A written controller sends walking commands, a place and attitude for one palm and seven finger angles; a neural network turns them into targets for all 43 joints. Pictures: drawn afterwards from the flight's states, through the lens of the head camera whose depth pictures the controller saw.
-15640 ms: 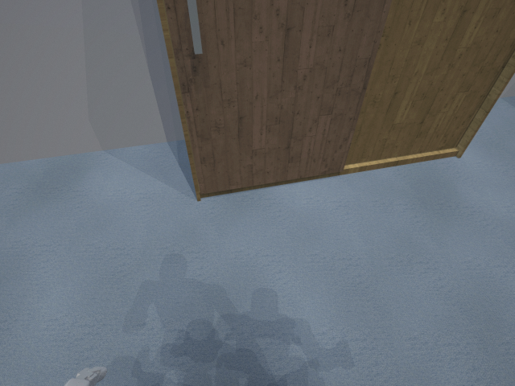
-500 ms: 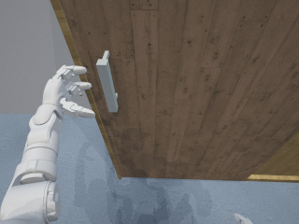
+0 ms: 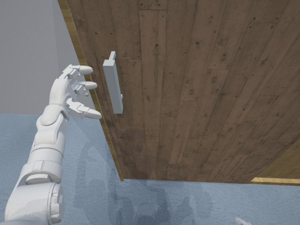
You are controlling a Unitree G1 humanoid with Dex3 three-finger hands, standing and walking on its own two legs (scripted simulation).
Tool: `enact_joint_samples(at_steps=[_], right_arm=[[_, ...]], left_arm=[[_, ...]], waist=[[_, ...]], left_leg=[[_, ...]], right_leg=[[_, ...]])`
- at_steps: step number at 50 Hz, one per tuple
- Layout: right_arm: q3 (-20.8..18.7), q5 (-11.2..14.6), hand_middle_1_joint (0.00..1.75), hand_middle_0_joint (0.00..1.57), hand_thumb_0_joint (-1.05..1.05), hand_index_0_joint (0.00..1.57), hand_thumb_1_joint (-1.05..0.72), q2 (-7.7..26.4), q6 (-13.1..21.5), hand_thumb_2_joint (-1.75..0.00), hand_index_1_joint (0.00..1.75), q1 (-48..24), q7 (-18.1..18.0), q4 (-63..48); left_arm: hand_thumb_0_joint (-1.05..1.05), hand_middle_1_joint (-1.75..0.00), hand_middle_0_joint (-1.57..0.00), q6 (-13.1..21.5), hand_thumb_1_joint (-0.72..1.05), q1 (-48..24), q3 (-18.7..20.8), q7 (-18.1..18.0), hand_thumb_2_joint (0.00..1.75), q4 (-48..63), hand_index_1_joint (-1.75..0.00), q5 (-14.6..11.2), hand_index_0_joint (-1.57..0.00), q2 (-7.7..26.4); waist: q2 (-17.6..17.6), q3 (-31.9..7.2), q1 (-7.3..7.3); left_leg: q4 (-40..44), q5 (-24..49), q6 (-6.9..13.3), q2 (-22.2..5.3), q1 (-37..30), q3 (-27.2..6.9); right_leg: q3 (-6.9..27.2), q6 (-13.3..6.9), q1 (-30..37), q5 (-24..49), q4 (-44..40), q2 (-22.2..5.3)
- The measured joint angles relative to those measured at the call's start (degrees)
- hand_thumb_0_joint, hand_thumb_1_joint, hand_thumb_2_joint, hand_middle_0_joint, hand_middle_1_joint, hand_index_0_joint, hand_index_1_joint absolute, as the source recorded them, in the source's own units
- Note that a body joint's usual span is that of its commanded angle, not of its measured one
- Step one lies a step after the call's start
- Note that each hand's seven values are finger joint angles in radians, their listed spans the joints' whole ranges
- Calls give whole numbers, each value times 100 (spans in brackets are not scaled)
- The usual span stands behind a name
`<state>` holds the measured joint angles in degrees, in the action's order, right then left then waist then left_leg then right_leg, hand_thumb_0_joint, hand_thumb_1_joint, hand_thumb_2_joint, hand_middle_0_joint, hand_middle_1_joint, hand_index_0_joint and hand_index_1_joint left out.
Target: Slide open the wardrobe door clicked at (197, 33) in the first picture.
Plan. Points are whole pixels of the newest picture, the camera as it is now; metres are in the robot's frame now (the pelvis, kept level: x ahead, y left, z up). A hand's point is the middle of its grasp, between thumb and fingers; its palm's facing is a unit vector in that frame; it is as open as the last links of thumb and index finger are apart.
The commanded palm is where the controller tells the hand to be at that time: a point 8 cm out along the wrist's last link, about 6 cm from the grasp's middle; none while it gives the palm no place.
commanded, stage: move the hooked fingers beside the handle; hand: left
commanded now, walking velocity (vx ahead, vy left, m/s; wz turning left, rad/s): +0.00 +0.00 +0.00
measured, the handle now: (115, 84) +0.47 +0.11 +0.13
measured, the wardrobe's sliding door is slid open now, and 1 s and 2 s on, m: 0.00 0.00 0.00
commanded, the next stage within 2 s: feel for the door with the fingertips in 1.44 s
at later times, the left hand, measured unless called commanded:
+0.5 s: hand (87, 96) +0.41 +0.18 +0.13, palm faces -0.02 -1.00 +0.00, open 14.0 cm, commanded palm +0.39 +0.23 +0.13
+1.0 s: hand (86, 100) +0.40 +0.18 +0.13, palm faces +0.00 -1.00 +0.00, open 14.0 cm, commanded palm +0.37 +0.23 +0.13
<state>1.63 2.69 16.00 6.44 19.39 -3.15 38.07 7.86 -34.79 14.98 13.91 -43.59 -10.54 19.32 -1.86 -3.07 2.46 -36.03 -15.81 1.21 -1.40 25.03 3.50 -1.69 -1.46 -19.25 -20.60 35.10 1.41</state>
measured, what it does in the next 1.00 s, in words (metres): stands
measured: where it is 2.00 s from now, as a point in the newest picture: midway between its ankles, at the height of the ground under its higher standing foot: outside the picture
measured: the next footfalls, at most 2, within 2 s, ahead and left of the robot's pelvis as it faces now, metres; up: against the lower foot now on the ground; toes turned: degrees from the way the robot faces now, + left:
none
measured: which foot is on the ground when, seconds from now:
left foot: down 0.00-1.00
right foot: down 0.00-1.00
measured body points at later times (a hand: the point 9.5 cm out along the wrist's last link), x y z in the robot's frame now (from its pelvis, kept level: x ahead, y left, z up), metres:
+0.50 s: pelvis -0.01 +0.00 +0.00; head +0.01 -0.01 +0.45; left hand +0.41 +0.23 +0.14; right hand +0.08 -0.26 -0.11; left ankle +0.03 +0.11 -0.73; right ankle -0.03 -0.10 -0.73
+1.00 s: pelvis +0.00 +0.00 +0.00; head +0.01 -0.01 +0.45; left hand +0.40 +0.23 +0.13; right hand +0.09 -0.26 -0.11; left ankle +0.03 +0.11 -0.73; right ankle -0.03 -0.10 -0.73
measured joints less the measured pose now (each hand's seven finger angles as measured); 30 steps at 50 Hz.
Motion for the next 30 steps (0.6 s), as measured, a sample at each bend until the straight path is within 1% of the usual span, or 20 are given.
enact_joint_samples(at_steps=[4,7,10,13,17,22,26,30], right_arm=[[36,5,30,20,1,20,-90,-11,-3,-89,30,-99,0,49],[73,-14,30,20,1,20,-90,-41,-10,-89,30,-180,7,26],[85,-41,30,20,1,20,-90,-69,-4,-89,30,-196,22,-41],[76,-59,30,20,1,20,-90,-79,11,-89,30,-150,35,-70],[80,-46,30,20,1,20,-90,-68,-12,-89,30,-42,22,-12],[58,-4,30,20,1,20,-90,-14,-57,-89,30,60,4,43],[31,9,30,20,1,20,-90,30,-52,-89,30,81,2,33],[21,-3,30,20,1,20,-90,38,-18,-89,30,6,-8,38]], left_arm=[[-2,-120,-30,-92,-50,-222,-167,-45,30,-215,-120,-19,-30,-120],[-1,-120,-30,-137,-50,-345,-124,-133,30,-393,-120,29,-30,-171],[-2,-120,-30,-76,-50,-339,-37,-250,30,-422,-120,128,-30,-165],[-2,-120,-30,66,-50,-252,47,-323,30,-318,-120,184,-30,-126],[-2,-120,-30,170,-50,-218,102,-247,30,-320,-120,132,-30,-23],[-2,-120,-30,26,-50,-254,46,-44,30,-456,-120,39,-30,88],[-1,-120,-30,-8,-50,-157,-23,16,30,-395,-120,-39,-30,29],[-2,-120,-30,59,-50,-161,-70,-63,30,-347,-120,-1,-30,-64]], waist=[[-11,8,-6],[17,17,29],[36,28,72],[32,35,85],[26,4,70],[0,-19,50],[-10,-4,36],[9,63,47]], left_leg=[[-24,16,19,34,26,-39],[-23,43,25,38,78,-28],[-26,59,21,25,124,-1],[-29,54,14,5,120,28],[-27,37,7,-14,73,33],[-22,42,2,-14,59,-1],[-28,54,2,-9,80,-19],[-66,63,-2,-9,135,-45]], right_leg=[[-43,17,-8,-3,25,-31],[-33,19,-79,11,56,-37],[-5,15,-148,25,83,-28],[26,10,-160,31,92,-11],[35,2,-109,28,71,9],[2,-6,-72,35,40,14],[-16,-7,-87,39,48,10],[-42,-12,-133,37,87,11]])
